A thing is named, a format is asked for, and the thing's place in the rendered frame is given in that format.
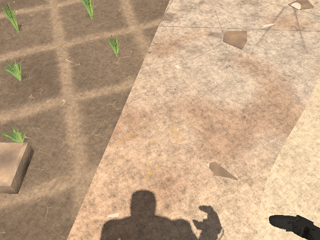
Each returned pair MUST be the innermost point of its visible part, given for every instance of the robot right hand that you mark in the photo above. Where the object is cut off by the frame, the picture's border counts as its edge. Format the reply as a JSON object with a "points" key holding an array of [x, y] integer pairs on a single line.
{"points": [[296, 224]]}

